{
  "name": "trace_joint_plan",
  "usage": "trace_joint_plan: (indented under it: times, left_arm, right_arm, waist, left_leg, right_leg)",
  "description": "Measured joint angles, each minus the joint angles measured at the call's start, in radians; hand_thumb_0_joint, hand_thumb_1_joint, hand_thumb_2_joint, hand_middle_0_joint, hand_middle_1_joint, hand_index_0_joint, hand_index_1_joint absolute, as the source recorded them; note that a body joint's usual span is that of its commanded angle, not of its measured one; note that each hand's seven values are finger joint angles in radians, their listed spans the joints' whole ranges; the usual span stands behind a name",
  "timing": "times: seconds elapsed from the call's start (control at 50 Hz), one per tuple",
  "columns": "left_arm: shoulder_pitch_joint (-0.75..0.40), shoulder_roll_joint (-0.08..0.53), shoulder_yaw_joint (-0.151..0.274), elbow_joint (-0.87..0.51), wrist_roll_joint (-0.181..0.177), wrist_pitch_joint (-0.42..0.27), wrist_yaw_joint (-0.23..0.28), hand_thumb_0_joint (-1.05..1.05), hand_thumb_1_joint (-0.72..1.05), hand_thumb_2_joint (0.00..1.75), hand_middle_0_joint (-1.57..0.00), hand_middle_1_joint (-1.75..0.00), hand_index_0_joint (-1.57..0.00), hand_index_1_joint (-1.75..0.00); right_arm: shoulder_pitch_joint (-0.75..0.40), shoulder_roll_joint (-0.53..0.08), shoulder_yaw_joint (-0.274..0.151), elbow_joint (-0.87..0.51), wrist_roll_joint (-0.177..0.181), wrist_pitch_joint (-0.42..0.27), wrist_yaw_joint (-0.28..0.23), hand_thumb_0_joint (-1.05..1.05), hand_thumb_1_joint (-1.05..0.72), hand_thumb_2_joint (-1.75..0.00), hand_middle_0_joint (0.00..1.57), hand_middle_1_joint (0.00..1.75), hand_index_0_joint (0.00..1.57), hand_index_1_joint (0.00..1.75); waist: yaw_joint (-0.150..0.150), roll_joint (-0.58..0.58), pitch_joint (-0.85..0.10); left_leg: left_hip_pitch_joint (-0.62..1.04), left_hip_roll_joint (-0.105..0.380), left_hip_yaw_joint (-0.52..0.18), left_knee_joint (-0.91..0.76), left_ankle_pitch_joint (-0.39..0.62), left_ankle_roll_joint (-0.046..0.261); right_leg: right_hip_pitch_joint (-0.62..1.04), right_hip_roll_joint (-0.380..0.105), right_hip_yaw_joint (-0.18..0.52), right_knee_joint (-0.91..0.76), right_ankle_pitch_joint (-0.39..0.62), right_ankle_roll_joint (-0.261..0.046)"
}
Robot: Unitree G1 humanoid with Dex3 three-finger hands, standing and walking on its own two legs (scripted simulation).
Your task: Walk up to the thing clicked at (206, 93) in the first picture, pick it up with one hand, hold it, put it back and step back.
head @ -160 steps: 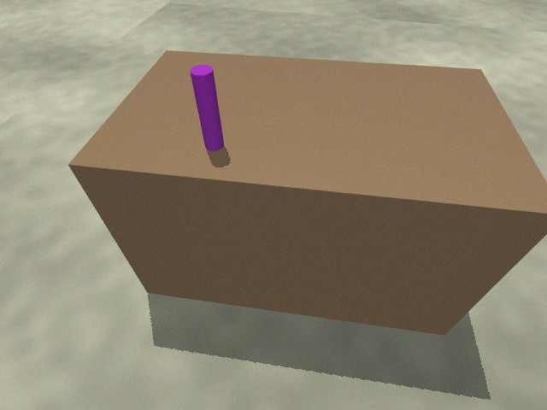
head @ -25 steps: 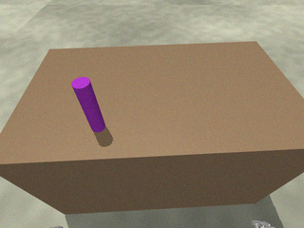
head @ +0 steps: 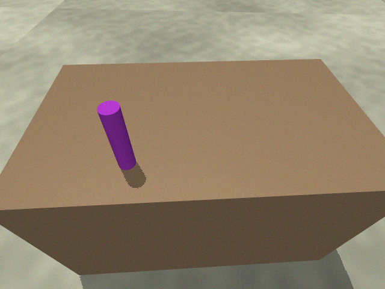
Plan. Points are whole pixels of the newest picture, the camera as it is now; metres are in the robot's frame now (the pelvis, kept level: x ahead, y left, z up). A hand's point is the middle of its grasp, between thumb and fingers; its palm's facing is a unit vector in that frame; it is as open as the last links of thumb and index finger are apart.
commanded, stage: walk up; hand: left
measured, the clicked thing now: (119, 139) +0.47 +0.20 +0.02
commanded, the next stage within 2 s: stand in 0.06 s
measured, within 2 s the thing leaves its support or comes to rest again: neither
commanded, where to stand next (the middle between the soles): +0.04 -0.03 m, yaw +2 degrees
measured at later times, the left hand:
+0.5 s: hand out of the picture +0.08 +0.27 -0.16, palm faces +0.00 -0.94 -0.34, open 7.4 cm
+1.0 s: hand out of the picture +0.08 +0.27 -0.16, palm faces +0.01 -0.94 -0.34, open 7.4 cm
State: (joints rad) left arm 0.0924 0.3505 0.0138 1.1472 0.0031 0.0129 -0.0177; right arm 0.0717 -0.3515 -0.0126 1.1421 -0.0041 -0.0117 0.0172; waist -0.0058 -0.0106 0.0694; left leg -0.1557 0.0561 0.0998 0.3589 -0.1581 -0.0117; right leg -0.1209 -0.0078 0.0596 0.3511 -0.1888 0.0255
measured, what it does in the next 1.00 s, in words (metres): stands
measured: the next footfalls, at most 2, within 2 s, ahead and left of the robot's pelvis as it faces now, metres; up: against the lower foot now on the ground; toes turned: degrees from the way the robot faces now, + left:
none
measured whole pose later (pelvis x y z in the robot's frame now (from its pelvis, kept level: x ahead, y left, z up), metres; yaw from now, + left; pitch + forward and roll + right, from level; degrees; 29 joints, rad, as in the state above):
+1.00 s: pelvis +0.02 +0.01 +0.00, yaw +2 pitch -2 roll +0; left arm 0.11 0.36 0.00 1.13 0.01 0.00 0.00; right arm 0.09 -0.34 -0.01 1.13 -0.01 -0.01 0.01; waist -0.01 -0.01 0.05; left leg -0.13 0.03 0.07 0.33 -0.17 0.00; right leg -0.06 -0.04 0.03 0.29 -0.20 0.04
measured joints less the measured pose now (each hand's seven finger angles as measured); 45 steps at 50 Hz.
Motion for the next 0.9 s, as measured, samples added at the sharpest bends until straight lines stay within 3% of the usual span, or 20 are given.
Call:
trace_joint_plan:
  times: [0.9]
  left_arm:
    - [0.018, 0.005, -0.01, -0.018, 0.01, -0.018, 0.014, 0.0, 0.9, 0.89, -0.2, -0.3, -0.21, -0.3]
  right_arm:
    - [0.013, 0.009, 0.003, -0.013, -0.004, 0.003, -0.003, 0.01, -0.91, -0.9, 0.2, 0.3, 0.21, 0.3]
  waist:
    - [-0.001, 0.001, -0.019]
  left_leg:
    - [0.031, -0.03, -0.025, -0.026, -0.012, 0.014]
  right_leg:
    - [0.059, -0.029, -0.029, -0.056, -0.008, 0.018]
